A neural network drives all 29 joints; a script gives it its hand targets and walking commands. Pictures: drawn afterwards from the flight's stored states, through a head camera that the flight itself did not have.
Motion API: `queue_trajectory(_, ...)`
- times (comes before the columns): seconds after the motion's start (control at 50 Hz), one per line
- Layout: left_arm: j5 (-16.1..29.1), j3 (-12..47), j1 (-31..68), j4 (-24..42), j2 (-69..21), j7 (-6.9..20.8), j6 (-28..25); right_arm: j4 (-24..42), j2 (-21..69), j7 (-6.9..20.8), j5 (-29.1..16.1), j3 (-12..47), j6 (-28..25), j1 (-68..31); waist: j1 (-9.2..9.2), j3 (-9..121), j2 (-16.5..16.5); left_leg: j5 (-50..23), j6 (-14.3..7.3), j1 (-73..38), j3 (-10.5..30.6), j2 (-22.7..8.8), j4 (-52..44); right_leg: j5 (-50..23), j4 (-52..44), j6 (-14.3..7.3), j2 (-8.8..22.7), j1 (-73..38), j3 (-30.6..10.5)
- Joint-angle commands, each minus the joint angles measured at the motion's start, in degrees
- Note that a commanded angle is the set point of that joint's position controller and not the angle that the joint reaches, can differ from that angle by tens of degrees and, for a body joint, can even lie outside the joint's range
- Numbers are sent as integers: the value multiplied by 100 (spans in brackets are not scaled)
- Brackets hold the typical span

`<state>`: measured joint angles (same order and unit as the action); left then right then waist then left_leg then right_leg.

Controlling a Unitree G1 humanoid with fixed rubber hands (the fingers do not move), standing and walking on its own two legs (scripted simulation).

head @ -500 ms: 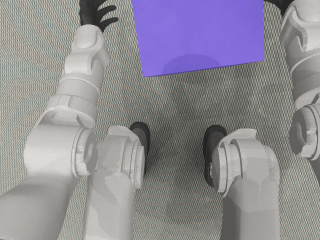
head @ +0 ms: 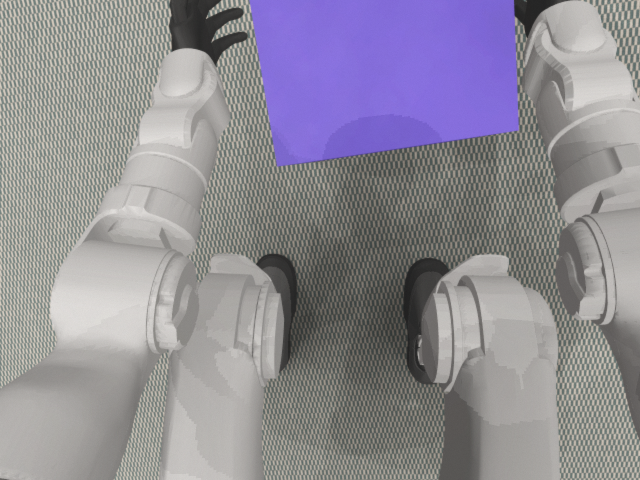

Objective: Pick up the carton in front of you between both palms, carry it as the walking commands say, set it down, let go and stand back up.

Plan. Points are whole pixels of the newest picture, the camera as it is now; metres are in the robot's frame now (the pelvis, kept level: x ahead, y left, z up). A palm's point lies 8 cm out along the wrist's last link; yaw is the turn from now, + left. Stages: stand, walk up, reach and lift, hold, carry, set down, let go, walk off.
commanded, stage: reach and lift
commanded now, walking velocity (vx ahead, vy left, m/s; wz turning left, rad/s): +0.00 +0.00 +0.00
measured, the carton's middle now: (374, 61) +0.52 -0.05 -0.25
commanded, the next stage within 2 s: none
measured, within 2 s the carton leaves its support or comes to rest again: leaves its support in 0.32 s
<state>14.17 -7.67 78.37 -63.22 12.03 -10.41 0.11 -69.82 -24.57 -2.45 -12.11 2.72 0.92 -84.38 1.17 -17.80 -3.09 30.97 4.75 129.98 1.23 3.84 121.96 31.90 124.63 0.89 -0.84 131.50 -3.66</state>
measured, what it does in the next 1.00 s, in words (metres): rises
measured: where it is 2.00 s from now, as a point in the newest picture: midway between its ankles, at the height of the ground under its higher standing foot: (347, 337)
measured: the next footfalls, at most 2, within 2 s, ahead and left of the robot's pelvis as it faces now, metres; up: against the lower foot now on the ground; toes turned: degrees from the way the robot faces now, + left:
none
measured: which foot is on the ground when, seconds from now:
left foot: down 0.00-1.00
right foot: down 0.00-1.00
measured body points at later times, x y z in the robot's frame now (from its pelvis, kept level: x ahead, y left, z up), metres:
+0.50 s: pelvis +0.00 +0.00 +0.00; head +0.34 -0.05 +0.29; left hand +0.54 +0.11 -0.13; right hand +0.54 -0.19 -0.15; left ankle +0.13 +0.13 -0.34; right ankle +0.11 -0.13 -0.34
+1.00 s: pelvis +0.01 +0.01 +0.12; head +0.26 -0.03 +0.49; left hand +0.50 +0.11 +0.06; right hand +0.49 -0.19 +0.05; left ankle +0.13 +0.14 -0.34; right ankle +0.11 -0.13 -0.34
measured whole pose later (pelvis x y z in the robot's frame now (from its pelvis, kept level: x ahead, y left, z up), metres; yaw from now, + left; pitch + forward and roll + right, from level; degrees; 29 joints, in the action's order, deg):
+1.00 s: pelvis +0.01 +0.01 +0.12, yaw -4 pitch +42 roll +1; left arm -10.8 -30.9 55.8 -36.8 -5.0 -6.1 17.6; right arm -45.1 -4.6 0.2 12.2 -21.4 19.8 -60.1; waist 0.4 9.3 -2.0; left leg 28.7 4.9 113.1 5.3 7.5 99.5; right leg 27.7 99.9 3.4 -5.5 114.3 -5.6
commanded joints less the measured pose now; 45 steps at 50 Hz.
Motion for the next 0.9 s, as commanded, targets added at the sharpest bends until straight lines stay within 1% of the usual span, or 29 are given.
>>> queue_trajectory(0.0, 12, 109, 1332, 539, -283, 1, -106, 530, 29, 3, 35, 68, -116, -1840, -162, 6396, 720, -1472, -33, -2989, -560, 139, -721, -1519, -1155, -37, 8, -3584, 266)
queue_trajectory(0.02, -64, 40, 1354, 500, -343, -20, -104, 495, 53, -16, 113, 23, -117, -1870, -184, 6382, 691, -1450, -23, -3052, -565, 164, -719, -1468, -1172, -34, -8, -3583, 272)
queue_trajectory(0.04, -161, 16, 1412, 480, -504, -21, -108, 468, 357, 10, 118, 146, -103, -1891, -94, 6358, 700, -1423, -39, -3131, -594, 198, -728, -1403, -1195, -25, -34, -3591, 277)
queue_trajectory(0.06, -306, -127, 1388, 378, -546, -34, -106, 395, 457, 29, 137, 105, -92, -1892, -37, 6283, 695, -1395, -47, -3157, -606, 212, -731, -1337, -1205, -10, -56, -3552, 278)
queue_trajectory(0.08, -301, 188, 1830, 581, -1419, 109, -86, 584, 1430, 171, 55, 414, -79, -2250, -17, 6327, 676, -1426, -86, -3118, -600, 281, -724, -1378, -1207, -32, -124, -3580, 274)
queue_trajectory(0.1, -366, 279, 2163, 500, -2153, 292, -51, 591, 2171, 341, 48, 546, -54, -2595, -21, 6294, 676, -1447, -111, -3063, -593, 329, -697, -1416, -1175, -45, -181, -3515, 279)
queue_trajectory(0.12, -438, 417, 2598, 556, -3025, 524, 16, 620, 3096, 556, 105, 704, 8, -2926, -58, 6261, 692, -1446, -130, -2992, -587, 387, -635, -1423, -1145, -77, -238, -3436, 291)
queue_trajectory(0.14, -592, 399, 2864, 590, -3587, 730, 115, 647, 3748, 755, 235, 674, 84, -3074, -65, 6149, 671, -1378, -126, -2951, -611, 440, -579, -1355, -1106, -90, -297, -3313, 323)
queue_trajectory(0.18, -800, 371, 3086, 774, -4413, 1053, 289, 777, 4625, 1053, 420, 522, 233, -3058, -130, 6016, 566, -1308, -124, -2843, -679, 524, -516, -1368, -1053, -103, -377, -3156, 379)
queue_trajectory(0.22, -880, 358, 3128, 953, -4864, 1231, 415, 923, 5079, 1229, 486, 391, 334, -2912, -181, 6052, 455, -1363, -146, -2814, -726, 570, -496, -1497, -1004, -110, -411, -3099, 451)
queue_trajectory(0.26, -829, 406, 3149, 1189, -5276, 1351, 509, 1201, 5420, 1331, 460, 411, 400, -2872, -213, 6304, 448, -1600, -162, -2863, -754, 604, -462, -1744, -949, -116, -449, -3177, 524)
queue_trajectory(0.3, -701, 556, 3168, 1399, -5682, 1427, 592, 1618, 5712, 1370, 360, 527, 447, -2914, -285, 6846, 454, -1966, -169, -3035, -776, 615, -398, -2160, -898, -125, -480, -3452, 586)
queue_trajectory(0.36, -449, 938, 3183, 1771, -6212, 1442, 726, 2324, 6071, 1327, 227, 801, 535, -3014, -406, 8032, 537, -2366, -147, -3343, -817, 641, -355, -2753, -866, -100, -516, -4225, 660)
queue_trajectory(0.4, -353, 1210, 3154, 2122, -6468, 1417, 840, 2850, 6332, 1264, 194, 966, 638, -3022, -436, 8919, 635, -2479, -121, -3491, -861, 667, -417, -3060, -916, -65, -546, -4878, 694)
queue_trajectory(0.44, -403, 1381, 3056, 2452, -6655, 1408, 979, 3286, 6610, 1196, 258, 1091, 781, -2913, -410, 9494, 720, -2401, -103, -3511, -926, 715, -540, -3114, -1017, -8, -572, -5344, 738)
queue_trajectory(0.46, -429, 1498, 3068, 2712, -6733, 1388, 1033, 3459, 6816, 1167, 294, 1154, 874, -2787, -425, 9723, 830, -2322, -112, -3586, -942, 734, -637, -3064, -1110, 32, -618, -5482, 780)
queue_trajectory(0.5, -552, 1617, 3050, 3086, -6748, 1372, 1164, 3625, 7105, 1146, 371, 1214, 1069, -2481, -359, 9860, 893, -2057, -135, -3646, -967, 769, -849, -2782, -1323, 81, -681, -5511, 822)
queue_trajectory(0.52, -638, 1631, 3007, 3172, -6739, 1376, 1237, 3611, 7229, 1154, 428, 1206, 1170, -2321, -308, 9761, 899, -1858, -148, -3627, -968, 775, -973, -2542, -1449, 96, -709, -5412, 832)
queue_trajectory(0.56, -869, 1498, 2819, 3019, -6743, 1400, 1390, 3362, 7434, 1204, 585, 1070, 1365, -2049, -178, 9119, 889, -1291, -187, -3423, -949, 760, -1259, -1843, -1742, 112, -740, -4971, 836)
queue_trajectory(0.6, -1205, 1141, 2602, 2655, -6763, 1454, 1531, 2903, 7563, 1281, 841, 749, 1519, -1822, -47, 8223, 882, -701, -247, -3148, -905, 736, -1548, -1035, -2081, 98, -753, -4399, 817)
queue_trajectory(0.62, -1378, 932, 2505, 2452, -6774, 1489, 1591, 2677, 7596, 1321, 982, 566, 1575, -1747, 1, 7850, 871, -518, -272, -3074, -886, 731, -1673, -728, -2232, 84, -759, -4182, 804)
queue_trajectory(0.66, -1624, 637, 2408, 2228, -6828, 1550, 1672, 2393, 7641, 1384, 1208, 244, 1639, -1675, 39, 7527, 821, -366, -294, -3121, -851, 733, -1917, -437, -2477, 56, -777, -4022, 784)
queue_trajectory(0.7, -1771, 466, 2366, 2091, -6896, 1603, 1710, 2223, 7664, 1423, 1403, -32, 1654, -1621, 12, 7477, 745, -357, -286, -3220, -819, 739, -2153, -428, -2670, 27, -788, -4061, 781)
queue_trajectory(0.78, -1909, 370, 2212, 1922, -7074, 1685, 1738, 2090, 7668, 1460, 1698, -393, 1640, -1451, -133, 7662, 567, -438, -237, -3514, -776, 755, -2581, -614, -3022, -18, -807, -4349, 797)
queue_trajectory(0.84, -1927, 434, 2009, 1908, -7236, 1739, 1770, 2177, 7736, 1487, 1786, -418, 1647, -1299, -201, 7908, 460, -548, -198, -3812, -751, 762, -2862, -790, -3254, -34, -814, -4641, 810)
queue_trajectory(0.88, -1903, 550, 1847, 1961, -7362, 1771, 1796, 2313, 7834, 1509, 1768, -315, 1661, -1193, -219, 8107, 417, -677, -175, -4062, -734, 761, -3026, -947, -3387, -29, -823, -4856, 822)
